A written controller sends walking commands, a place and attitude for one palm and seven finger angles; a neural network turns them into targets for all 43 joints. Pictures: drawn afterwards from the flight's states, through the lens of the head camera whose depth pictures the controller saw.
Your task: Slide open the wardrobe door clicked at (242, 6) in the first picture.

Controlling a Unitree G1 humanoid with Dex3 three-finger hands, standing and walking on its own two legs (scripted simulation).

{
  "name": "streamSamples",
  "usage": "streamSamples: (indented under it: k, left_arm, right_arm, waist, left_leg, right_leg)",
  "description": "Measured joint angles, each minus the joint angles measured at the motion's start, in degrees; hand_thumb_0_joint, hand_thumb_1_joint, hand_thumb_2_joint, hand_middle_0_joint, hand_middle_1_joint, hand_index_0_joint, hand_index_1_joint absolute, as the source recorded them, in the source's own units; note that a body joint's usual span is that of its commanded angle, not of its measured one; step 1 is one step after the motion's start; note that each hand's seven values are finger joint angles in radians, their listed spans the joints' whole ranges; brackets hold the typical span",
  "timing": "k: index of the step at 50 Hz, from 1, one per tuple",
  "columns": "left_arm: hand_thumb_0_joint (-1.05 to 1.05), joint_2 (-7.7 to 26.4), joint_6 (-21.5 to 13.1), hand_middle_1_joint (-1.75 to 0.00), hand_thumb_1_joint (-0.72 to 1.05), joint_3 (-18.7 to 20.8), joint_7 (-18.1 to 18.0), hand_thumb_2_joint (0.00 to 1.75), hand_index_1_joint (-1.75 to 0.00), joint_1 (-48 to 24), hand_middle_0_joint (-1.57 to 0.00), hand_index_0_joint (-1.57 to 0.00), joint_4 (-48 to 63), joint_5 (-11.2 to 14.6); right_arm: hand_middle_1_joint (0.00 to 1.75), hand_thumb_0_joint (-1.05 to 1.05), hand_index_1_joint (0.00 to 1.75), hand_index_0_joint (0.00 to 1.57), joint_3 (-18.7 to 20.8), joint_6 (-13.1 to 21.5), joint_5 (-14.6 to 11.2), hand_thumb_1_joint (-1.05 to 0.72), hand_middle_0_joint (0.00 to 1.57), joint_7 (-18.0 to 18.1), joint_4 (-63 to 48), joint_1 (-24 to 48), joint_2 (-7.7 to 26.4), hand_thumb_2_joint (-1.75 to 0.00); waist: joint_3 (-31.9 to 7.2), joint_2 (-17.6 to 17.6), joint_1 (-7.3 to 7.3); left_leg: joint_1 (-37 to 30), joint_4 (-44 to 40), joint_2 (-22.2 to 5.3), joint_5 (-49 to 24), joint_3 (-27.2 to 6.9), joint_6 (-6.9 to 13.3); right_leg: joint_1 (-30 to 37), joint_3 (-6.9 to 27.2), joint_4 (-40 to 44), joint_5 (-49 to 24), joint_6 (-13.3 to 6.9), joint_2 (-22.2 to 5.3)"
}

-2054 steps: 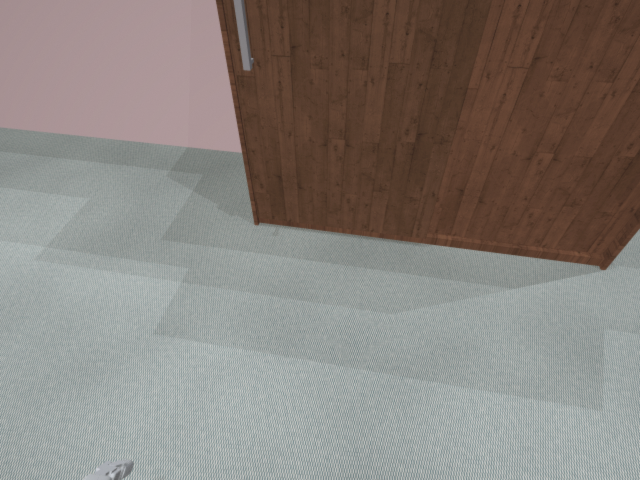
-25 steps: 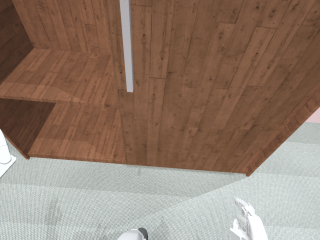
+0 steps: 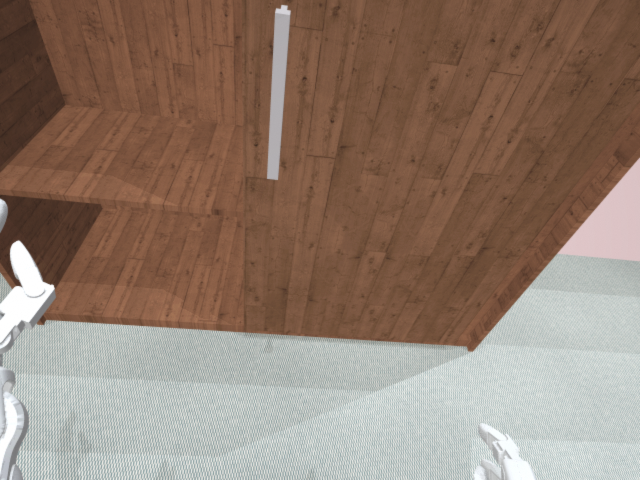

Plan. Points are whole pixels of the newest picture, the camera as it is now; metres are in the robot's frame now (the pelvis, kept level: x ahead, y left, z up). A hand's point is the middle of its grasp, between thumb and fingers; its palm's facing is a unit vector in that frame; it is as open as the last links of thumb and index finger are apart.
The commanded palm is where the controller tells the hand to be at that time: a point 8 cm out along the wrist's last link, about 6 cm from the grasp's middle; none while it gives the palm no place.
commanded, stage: stop stepping back and stand still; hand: left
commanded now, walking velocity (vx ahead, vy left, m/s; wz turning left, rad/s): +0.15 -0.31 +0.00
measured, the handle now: (277, 101) +0.70 +0.15 +0.14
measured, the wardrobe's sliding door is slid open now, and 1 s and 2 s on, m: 0.65 0.65 0.65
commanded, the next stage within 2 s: let the arm hang, fingers relaxed in 1.46 s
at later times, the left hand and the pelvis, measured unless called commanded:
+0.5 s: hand (124, 302) +0.23 +0.23 +0.15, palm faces +0.42 -0.84 -0.34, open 7.4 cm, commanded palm +0.17 +0.27 +0.19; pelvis +0.02 -0.03 +0.00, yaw -2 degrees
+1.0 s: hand (122, 314) +0.21 +0.22 +0.16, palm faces +0.40 -0.81 -0.43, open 7.4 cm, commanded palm +0.16 +0.26 +0.19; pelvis +0.01 -0.04 +0.01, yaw -1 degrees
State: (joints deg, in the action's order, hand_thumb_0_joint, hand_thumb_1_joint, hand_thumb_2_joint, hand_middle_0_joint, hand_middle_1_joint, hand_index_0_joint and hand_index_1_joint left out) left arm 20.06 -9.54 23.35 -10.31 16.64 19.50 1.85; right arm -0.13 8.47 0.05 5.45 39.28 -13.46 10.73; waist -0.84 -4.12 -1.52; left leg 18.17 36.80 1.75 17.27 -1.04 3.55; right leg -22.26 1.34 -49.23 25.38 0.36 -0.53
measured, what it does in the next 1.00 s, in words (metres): steps on the spot: right foot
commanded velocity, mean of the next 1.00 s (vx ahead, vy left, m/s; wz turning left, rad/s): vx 0.02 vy -0.02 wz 0.00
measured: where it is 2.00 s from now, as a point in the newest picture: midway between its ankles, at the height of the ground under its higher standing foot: outside the picture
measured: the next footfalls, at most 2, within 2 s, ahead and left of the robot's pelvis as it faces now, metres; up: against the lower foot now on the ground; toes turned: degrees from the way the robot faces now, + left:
right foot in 0.32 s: +0.00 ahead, -0.12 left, +0.00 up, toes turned -6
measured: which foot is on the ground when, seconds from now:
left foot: down 0.00-1.00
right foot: up 0.00-0.30, down 0.32-1.00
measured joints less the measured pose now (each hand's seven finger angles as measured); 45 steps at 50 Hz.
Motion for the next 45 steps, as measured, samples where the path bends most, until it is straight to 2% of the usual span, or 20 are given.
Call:
streamSamples:
  k: [2,4,7,9,11,13,15,16,17,18,21,25,27,29,32,35,38,42,45]
  left_arm:
    - [0.02,0.90,1.60,-0.30,0.89,-0.06,0.42,0.90,-0.30,0.54,-0.20,-0.21,1.90,0.24]
    - [0.02,2.14,1.36,-0.30,0.90,-0.39,1.14,0.90,-0.30,5.49,-0.20,-0.20,7.89,0.36]
    - [0.02,4.71,-1.01,-0.30,0.90,-0.87,2.34,0.90,-0.30,15.94,-0.20,-0.20,16.72,0.18]
    - [0.02,7.26,-2.43,-0.30,0.89,-0.13,2.84,0.90,-0.30,21.07,-0.20,-0.21,18.95,-0.21]
    - [0.02,9.38,-2.82,-0.30,0.89,1.14,2.77,0.90,-0.30,22.89,-0.21,-0.21,17.63,-0.44]
    - [0.01,10.40,-2.14,-0.30,0.89,2.54,2.30,0.90,-0.30,21.82,-0.21,-0.22,13.79,-0.31]
    - [0.01,10.59,-0.99,-0.30,0.89,4.10,1.64,0.90,-0.30,19.40,-0.21,-0.22,9.03,-0.02]
    - [0.01,10.49,-0.43,-0.30,0.89,4.87,1.37,0.90,-0.30,18.07,-0.21,-0.22,6.93,0.17]
    - [0.01,9.25,0.00,-0.30,0.89,4.90,1.27,0.90,-0.30,16.35,-0.21,-0.22,4.82,0.28]
    - [0.01,7.46,0.48,-0.30,0.89,4.24,1.24,0.90,-0.30,14.61,-0.21,-0.22,3.08,0.43]
    - [0.01,2.82,1.33,-0.30,0.89,0.51,1.47,0.90,-0.30,11.09,-0.20,-0.21,1.35,0.59]
    - [0.02,-0.66,1.24,-0.30,0.89,-3.35,2.08,0.90,-0.30,11.66,-0.20,-0.21,5.17,0.20]
    - [0.02,-0.16,0.61,-0.30,0.89,-3.41,2.24,0.90,-0.30,12.68,-0.21,-0.21,7.62,-0.13]
    - [0.02,1.99,-0.32,-0.30,0.89,-2.22,2.36,0.90,-0.30,13.14,-0.21,-0.21,9.51,-0.33]
    - [0.02,5.38,-2.28,-0.30,0.89,0.95,2.22,0.90,-0.30,12.88,-0.21,-0.22,10.65,-0.02]
    - [0.02,6.82,-3.60,-0.30,0.89,3.36,1.89,0.90,-0.30,13.14,-0.21,-0.22,9.71,0.68]
    - [0.01,6.15,-3.42,-0.30,0.89,3.20,1.88,0.90,-0.30,14.25,-0.21,-0.21,7.48,1.30]
    - [0.01,3.62,-1.52,-0.30,0.89,0.41,2.36,0.90,-0.30,16.01,-0.21,-0.21,4.72,1.45]
    - [0.01,2.15,-0.35,-0.30,0.89,-1.53,2.52,0.90,-0.30,15.51,-0.21,-0.21,3.75,1.15]
  right_arm:
    - [0.30,0.01,0.30,0.20,-1.41,0.62,0.34,-0.90,0.20,-1.45,-0.65,-0.31,-2.65,-0.90]
    - [0.30,0.01,0.30,0.20,-2.71,1.34,0.63,-0.90,0.20,-3.05,-1.78,-1.43,-4.44,-0.90]
    - [0.30,0.01,0.30,0.21,-3.64,1.30,1.04,-0.90,0.20,-4.10,-2.79,-3.41,-5.30,-0.90]
    - [0.30,0.01,0.30,0.21,-3.59,0.18,1.35,-0.89,0.20,-3.67,-2.83,-4.47,-5.13,-0.90]
    - [0.30,0.01,0.30,0.21,-3.23,-1.32,1.60,-0.89,0.20,-2.69,-2.53,-5.09,-4.45,-0.90]
    - [0.30,0.01,0.30,0.21,-2.76,-2.48,1.62,-0.89,0.20,-1.75,-1.98,-5.11,-3.46,-0.90]
    - [0.30,0.01,0.30,0.21,-2.35,-3.06,1.57,-0.89,0.20,-1.23,-1.65,-4.60,-2.45,-0.90]
    - [0.30,0.01,0.30,0.21,-2.12,-3.17,1.54,-0.89,0.20,-1.18,-1.74,-4.16,-1.93,-0.90]
    - [0.30,0.01,0.30,0.21,-1.75,-3.25,1.51,-0.89,0.20,-1.24,-1.45,-3.21,-1.00,-0.90]
    - [0.30,0.01,0.30,0.21,-1.30,-3.34,1.41,-0.89,0.20,-1.34,-0.95,-2.25,0.11,-0.90]
    - [0.30,0.01,0.30,0.21,-0.25,-2.86,0.57,-0.90,0.20,-1.63,0.38,-1.32,2.40,-0.90]
    - [0.30,0.01,0.30,0.20,0.32,-2.18,0.16,-0.90,0.20,-1.29,0.46,-0.62,2.67,-0.90]
    - [0.30,0.01,0.30,0.20,0.25,-1.52,0.31,-0.90,0.20,-1.03,-0.99,0.25,2.32,-0.90]
    - [0.30,0.01,0.30,0.20,0.24,-0.81,0.41,-0.90,0.20,-0.96,-2.84,1.12,1.88,-0.90]
    - [0.30,0.01,0.30,0.20,0.04,-0.31,0.24,-0.90,0.20,-1.19,-4.88,2.47,1.41,-0.90]
    - [0.30,0.01,0.30,0.20,-0.20,-0.67,-0.03,-0.90,0.20,-1.67,-5.65,3.54,1.25,-0.90]
    - [0.30,0.01,0.30,0.20,-0.42,-1.52,-0.37,-0.90,0.20,-1.98,-5.40,3.42,1.33,-0.90]
    - [0.30,0.01,0.30,0.20,-0.53,-2.50,-0.49,-0.90,0.20,-1.62,-4.32,1.52,1.89,-0.90]
    - [0.30,0.01,0.30,0.20,-0.52,-2.92,-0.33,-0.90,0.20,-1.01,-2.95,0.21,1.92,-0.90]
  waist:
    - [1.18,-1.05,2.45]
    - [1.25,-1.47,4.23]
    - [-0.19,-0.54,5.16]
    - [-1.42,0.61,4.72]
    - [-2.50,2.17,3.87]
    - [-3.30,3.54,3.07]
    - [-4.00,3.57,2.42]
    - [-4.31,2.96,1.99]
    - [-4.06,3.53,1.26]
    - [-3.44,4.78,0.91]
    - [-2.56,5.82,0.58]
    - [-2.34,2.48,0.67]
    - [-1.69,1.34,1.01]
    - [-0.82,1.24,1.57]
    - [0.23,2.21,1.73]
    - [0.65,3.71,1.77]
    - [0.24,4.61,1.77]
    - [-0.95,5.73,1.68]
    - [-0.79,5.28,1.21]
  left_leg:
    - [-2.15,-4.66,-0.23,-3.28,-0.55,-0.55]
    - [-3.86,-9.00,-1.09,-5.59,-0.55,-0.90]
    - [-5.13,-13.16,-2.60,-7.43,0.29,-1.03]
    - [-5.55,-14.85,-3.27,-7.97,0.78,-1.15]
    - [-5.63,-15.63,-3.64,-8.08,0.86,-1.30]
    - [-5.33,-15.33,-3.49,-7.65,0.80,-1.60]
    - [-3.98,-13.45,-2.23,-6.68,1.22,-1.81]
    - [-2.49,-11.31,-1.21,-5.71,1.79,-1.85]
    - [-1.03,-8.51,-1.27,-4.35,2.19,-1.92]
    - [0.07,-5.58,-1.88,-3.06,2.08,-2.18]
    - [1.47,-0.33,-2.63,-1.54,1.95,-2.87]
    - [-1.19,-1.72,-1.62,0.94,2.67,-2.09]
    - [-1.79,-2.29,-1.55,0.67,3.12,-2.34]
    - [-1.86,-2.89,-1.77,0.33,2.94,-2.70]
    - [-1.23,-3.64,-2.47,-0.42,2.61,-3.26]
    - [-0.24,-3.69,-3.00,-1.53,2.63,-3.58]
    - [0.45,-3.07,-2.74,-3.02,3.03,-3.55]
    - [-0.68,-4.82,-2.56,-2.18,2.87,-3.26]
    - [-1.32,-5.58,-2.31,-1.84,2.32,-3.26]
  right_leg:
    - [-2.52,-0.75,-4.81,-0.99,-0.36,1.98]
    - [-4.30,-2.35,-5.74,-4.20,-0.37,3.12]
    - [-4.00,-4.96,-0.84,-7.24,-0.30,3.38]
    - [-1.67,-6.23,4.67,-6.42,-0.39,3.25]
    - [2.08,-7.37,10.86,-4.47,-0.70,3.18]
    - [7.08,-8.24,17.96,-3.14,-1.07,3.11]
    - [11.90,-7.68,24.08,-3.38,-1.90,2.42]
    - [13.57,-6.45,26.38,-4.61,-2.73,1.63]
    - [13.19,-5.99,26.98,-9.63,-2.94,1.58]
    - [12.65,-6.12,25.51,-11.04,-2.87,2.07]
    - [12.51,-7.16,21.14,-6.87,-2.53,2.32]
    - [12.47,-7.04,16.83,-2.84,-2.10,0.99]
    - [12.26,-6.55,15.99,-2.58,-2.06,0.82]
    - [12.30,-6.25,16.42,-2.99,-2.05,1.19]
    - [12.52,-6.31,18.98,-3.87,-3.01,2.11]
    - [12.06,-6.23,20.25,-5.20,-3.42,2.66]
    - [11.88,-5.87,20.62,-5.60,-3.45,2.35]
    - [12.06,-6.09,20.55,-5.37,-3.16,2.23]
    - [12.52,-6.69,20.49,-5.27,-3.01,2.05]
